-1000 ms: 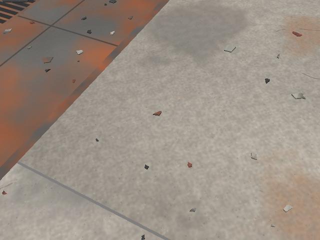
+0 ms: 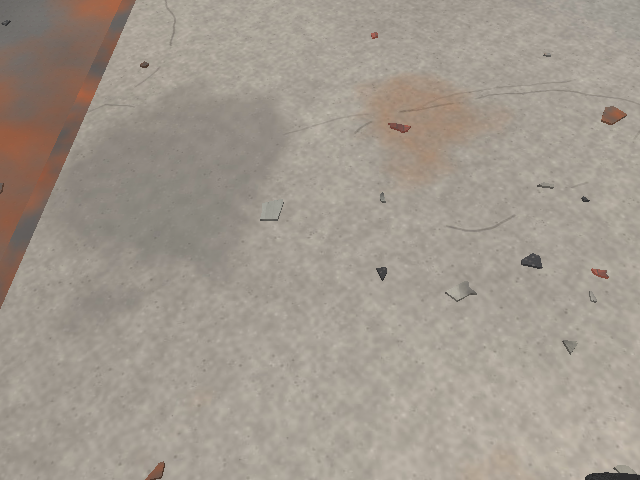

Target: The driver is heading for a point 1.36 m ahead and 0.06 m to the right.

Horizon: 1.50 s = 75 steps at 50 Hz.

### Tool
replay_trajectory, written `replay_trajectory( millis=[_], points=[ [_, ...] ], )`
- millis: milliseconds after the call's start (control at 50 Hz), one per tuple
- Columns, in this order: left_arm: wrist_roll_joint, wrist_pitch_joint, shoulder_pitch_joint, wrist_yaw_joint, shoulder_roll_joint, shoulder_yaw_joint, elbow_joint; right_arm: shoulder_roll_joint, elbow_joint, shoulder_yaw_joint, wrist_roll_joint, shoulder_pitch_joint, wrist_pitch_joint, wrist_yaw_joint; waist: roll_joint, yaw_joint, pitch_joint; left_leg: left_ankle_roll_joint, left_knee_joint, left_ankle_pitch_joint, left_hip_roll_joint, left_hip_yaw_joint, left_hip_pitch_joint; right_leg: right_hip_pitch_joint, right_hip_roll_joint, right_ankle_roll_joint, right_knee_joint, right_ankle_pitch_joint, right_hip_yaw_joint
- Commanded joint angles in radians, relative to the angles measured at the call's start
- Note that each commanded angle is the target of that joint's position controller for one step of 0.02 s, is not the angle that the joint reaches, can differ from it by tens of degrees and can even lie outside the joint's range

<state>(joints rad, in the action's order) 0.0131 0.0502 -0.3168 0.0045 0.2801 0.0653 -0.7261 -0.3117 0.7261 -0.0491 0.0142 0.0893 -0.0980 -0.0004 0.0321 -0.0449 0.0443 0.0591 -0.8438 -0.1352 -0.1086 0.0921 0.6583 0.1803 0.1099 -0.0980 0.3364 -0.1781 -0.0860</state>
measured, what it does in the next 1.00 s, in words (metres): walks ahead: left foot, then right foot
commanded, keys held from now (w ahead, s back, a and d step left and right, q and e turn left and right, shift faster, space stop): w+e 0.24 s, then w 0.76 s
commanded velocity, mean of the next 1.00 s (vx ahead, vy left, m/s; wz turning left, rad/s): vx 0.50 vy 0.00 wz -0.27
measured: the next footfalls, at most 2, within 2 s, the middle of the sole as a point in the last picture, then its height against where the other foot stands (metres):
left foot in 0.20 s outside the picture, level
right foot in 0.70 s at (444, 456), level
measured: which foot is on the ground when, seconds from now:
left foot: up 0.00-0.18, down 0.20-0.70, up 0.72-1.00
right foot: down 0.00-0.20, up 0.22-0.68, down 0.70-1.00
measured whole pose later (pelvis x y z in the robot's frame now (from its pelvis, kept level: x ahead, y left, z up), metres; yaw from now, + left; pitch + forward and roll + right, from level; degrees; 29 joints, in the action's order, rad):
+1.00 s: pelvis +0.53 -0.08 +0.00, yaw -15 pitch +1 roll -1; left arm 0.00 0.08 -0.37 0.01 0.28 0.06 -0.78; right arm -0.30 0.79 -0.04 0.00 0.11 -0.07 0.02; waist 0.05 -0.06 0.01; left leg 0.02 -0.80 -0.06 -0.12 0.04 0.67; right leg 0.09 0.06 -0.06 0.24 -0.18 0.04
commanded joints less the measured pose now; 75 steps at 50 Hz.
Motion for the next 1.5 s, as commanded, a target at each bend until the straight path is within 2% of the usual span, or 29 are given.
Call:
replay_trajectory(
  millis=[20,120,180,200,220,240,260,320,480,600,640,680,700,720,740,760,820,900,1040,1120,1160,1180,1200,1220,1240,1260,1300,1380,1500],
  points=[
    [0.007,0.008,0.012,-0.019,0.182,0.051,0.069,-0.037,-0.072,-0.003,-0.004,-0.077,-0.011,0.005,-0.101,-0.007,-0.040,0.019,0.213,0.204,0.072,-0.056,-0.135,0.097,-0.180,-0.132,-0.102,0.171,-0.136],
    [0.014,-0.005,-0.047,-0.025,0.170,0.052,0.047,-0.092,-0.098,-0.021,-0.023,-0.126,-0.030,0.024,-0.134,-0.014,-0.045,-0.017,0.351,0.175,0.096,-0.006,-0.179,-0.023,-0.241,-0.099,0.004,0.072,-0.274],
    [0.007,-0.014,-0.018,-0.025,0.145,0.046,0.059,-0.131,-0.064,-0.048,-0.020,0.020,-0.044,0.020,-0.161,0.072,-0.092,-0.078,0.407,0.086,0.100,-0.031,-0.373,-0.036,-0.216,-0.055,0.150,0.147,-0.305],
    [-0.002,-0.011,-0.016,-0.020,0.091,0.025,0.074,-0.171,-0.051,-0.062,-0.002,0.145,-0.049,0.013,-0.108,0.131,-0.211,-0.132,0.384,0.055,-0.010,0.059,-0.599,0.041,-0.159,-0.020,0.365,0.101,-0.248],
    [0.006,-0.004,-0.144,-0.020,0.020,0.004,0.091,-0.255,-0.035,-0.083,0.013,0.266,-0.040,0.008,0.135,0.107,-0.369,-0.273,0.404,-0.077,-0.244,0.424,-0.971,0.347,-0.018,0.057,0.711,-0.220,-0.113],
    [0.027,0.002,-0.173,-0.021,0.069,0.002,0.104,-0.228,-0.007,-0.081,-0.013,0.304,-0.027,0.017,0.304,0.103,-0.389,-0.333,0.523,-0.372,-0.338,0.746,-1.036,0.572,-0.041,0.076,0.914,-0.426,-0.086],
    [0.032,0.000,-0.094,-0.023,0.156,0.024,0.089,-0.141,-0.024,-0.059,-0.020,0.255,-0.023,0.015,0.157,0.130,-0.246,-0.290,0.563,-0.483,-0.287,0.642,-0.918,0.625,-0.094,0.082,0.984,-0.338,-0.107],
    [0.001,-0.005,0.049,-0.018,0.133,0.027,0.121,-0.065,-0.013,-0.029,0.003,0.151,-0.013,0.015,0.058,0.088,-0.047,-0.246,0.605,-0.158,-0.162,0.300,-0.590,0.541,-0.175,0.079,0.879,-0.174,-0.061],
    [-0.005,0.010,0.170,0.009,0.036,-0.013,0.152,-0.128,0.049,-0.044,-0.027,0.176,-0.014,0.013,0.039,0.086,-0.022,-0.273,0.700,0.150,-0.111,0.030,-0.531,0.462,-0.209,0.097,0.451,0.069,0.036],
    [0.010,0.025,0.324,0.030,0.053,-0.012,0.199,-0.164,0.107,-0.047,-0.045,0.274,0.016,0.012,0.052,0.129,0.008,-0.235,0.659,0.188,-0.141,-0.009,-0.619,0.387,-0.165,0.073,0.235,0.126,0.083],
    [0.007,0.026,0.299,0.033,0.077,-0.001,0.199,-0.179,0.119,-0.051,-0.049,0.272,0.027,0.009,0.064,0.093,-0.007,-0.215,0.597,0.310,-0.155,-0.017,-0.658,0.315,-0.142,0.042,0.188,0.077,0.099],
    [-0.005,0.023,0.084,0.023,0.142,0.038,0.133,-0.160,0.121,-0.041,-0.048,0.263,0.034,0.003,0.040,-0.025,-0.142,-0.169,0.331,0.539,-0.087,-0.096,-0.597,-0.022,-0.101,-0.009,0.135,0.104,0.134],
    [-0.015,0.016,-0.097,0.010,0.214,0.061,0.102,-0.109,0.093,-0.017,-0.020,0.255,0.028,0.001,-0.059,-0.098,-0.282,-0.127,0.033,0.299,-0.038,-0.137,-0.398,-0.313,-0.277,-0.073,0.171,0.135,-0.061],
    [-0.017,0.012,-0.130,0.009,0.300,0.072,0.090,0.004,0.066,0.020,-0.014,0.359,0.007,0.007,-0.326,-0.031,-0.394,-0.068,-0.308,-0.378,0.135,-0.119,-0.025,-0.583,-0.504,-0.236,0.061,-0.038,-0.534],
    [-0.008,0.013,-0.138,0.012,0.202,0.049,0.090,-0.102,0.080,-0.005,-0.035,0.299,-0.009,0.013,-0.223,-0.074,-0.378,-0.076,-0.427,-0.443,0.097,0.003,0.092,-0.556,-0.494,-0.230,-0.012,-0.166,-0.612],
    [-0.006,0.018,-0.072,0.013,0.170,0.034,0.092,-0.139,0.050,-0.017,-0.056,0.215,-0.018,0.018,-0.189,-0.061,-0.233,-0.089,-0.437,-0.358,0.051,-0.012,0.152,-0.441,-0.458,-0.191,-0.029,-0.123,-0.469],
    [-0.021,0.027,0.062,0.020,0.104,0.013,0.097,-0.107,0.050,-0.018,-0.027,0.177,-0.006,0.014,-0.118,0.031,-0.095,-0.072,-0.304,-0.178,-0.031,-0.026,0.022,-0.132,-0.354,-0.152,-0.107,0.120,-0.235],
    [-0.011,0.050,0.065,0.016,0.126,0.024,0.062,-0.051,0.045,-0.006,-0.018,0.153,0.027,0.011,-0.098,0.066,-0.050,-0.036,-0.169,-0.077,-0.038,-0.038,-0.003,-0.023,-0.336,-0.169,-0.192,0.220,-0.120],
    [-0.004,0.035,-0.032,-0.005,0.167,0.034,-0.015,-0.022,-0.012,0.012,-0.016,-0.082,0.008,0.035,-0.078,-0.011,0.016,-0.039,0.244,0.253,0.030,-0.083,-0.084,-0.033,-0.289,-0.105,-0.183,0.287,0.023],
    [-0.002,0.013,-0.047,-0.016,0.175,0.036,-0.055,-0.058,-0.021,-0.003,-0.009,-0.079,-0.001,0.051,-0.113,0.014,-0.033,-0.087,0.335,0.210,0.067,-0.068,-0.158,-0.149,-0.318,-0.054,-0.043,0.441,0.012],
    [0.000,0.003,-0.011,-0.022,0.172,0.034,-0.057,-0.096,0.025,-0.023,0.003,0.053,-0.003,0.045,-0.110,0.089,-0.105,-0.122,0.392,0.238,0.105,-0.099,-0.340,-0.158,-0.275,-0.010,0.117,0.563,0.029],
    [-0.013,0.003,-0.041,-0.025,0.143,0.023,-0.054,-0.155,0.044,-0.039,0.011,0.133,-0.006,0.037,-0.046,0.110,-0.188,-0.153,0.379,0.562,0.037,-0.057,-0.520,-0.096,-0.208,0.037,0.282,0.461,0.069],
    [-0.037,0.011,-0.165,-0.020,0.065,-0.006,-0.049,-0.207,0.044,-0.042,0.034,0.193,0.002,0.028,0.132,0.075,-0.349,-0.293,0.288,0.894,-0.201,0.196,-0.884,0.183,-0.117,0.104,0.599,0.001,0.089],
    [-0.020,0.008,-0.249,-0.015,0.034,-0.019,-0.092,-0.138,0.058,-0.025,0.013,0.217,0.018,0.029,0.236,0.075,-0.489,-0.410,0.330,0.898,-0.312,0.394,-0.976,0.289,-0.056,0.146,0.816,-0.520,0.006],
    [0.005,-0.001,-0.198,-0.014,0.134,0.006,-0.093,-0.110,0.055,-0.017,-0.011,0.191,0.030,0.036,0.134,0.096,-0.440,-0.384,0.389,0.668,-0.267,0.362,-0.871,0.318,-0.092,0.144,0.878,-0.524,-0.061],
    [0.018,-0.015,-0.104,-0.020,0.147,0.012,-0.070,-0.096,0.048,-0.013,-0.014,0.113,0.036,0.036,0.083,0.082,-0.305,-0.343,0.431,0.493,-0.228,0.285,-0.751,0.376,-0.129,0.145,0.876,-0.478,-0.023],
    [-0.006,-0.054,-0.036,-0.042,0.124,0.016,-0.061,-0.047,0.040,0.005,0.001,-0.007,0.039,0.033,0.054,0.034,-0.166,-0.295,0.518,0.281,-0.167,0.188,-0.488,0.314,-0.194,0.152,0.742,-0.369,-0.007],
    [-0.018,-0.078,-0.067,-0.058,0.057,0.000,-0.090,-0.055,0.063,-0.003,0.019,-0.067,0.045,0.023,0.110,0.000,-0.156,-0.280,0.584,0.182,-0.094,0.065,-0.311,0.091,-0.184,0.156,0.474,-0.241,0.041],
    [-0.033,-0.065,-0.030,-0.043,0.082,0.009,-0.106,-0.115,0.100,-0.021,-0.024,-0.043,0.076,-0.001,0.113,0.000,-0.099,-0.212,0.656,-0.517,-0.080,0.115,-0.221,-0.027,-0.131,0.091,0.286,-0.127,0.127]
  ],
)
Velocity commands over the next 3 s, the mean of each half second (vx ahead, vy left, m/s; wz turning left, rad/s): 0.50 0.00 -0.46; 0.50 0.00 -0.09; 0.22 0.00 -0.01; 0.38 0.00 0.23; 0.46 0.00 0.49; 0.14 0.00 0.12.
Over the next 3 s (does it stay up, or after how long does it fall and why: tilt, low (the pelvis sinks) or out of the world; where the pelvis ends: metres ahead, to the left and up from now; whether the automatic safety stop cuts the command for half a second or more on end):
stays up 1.29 -0.05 -0.01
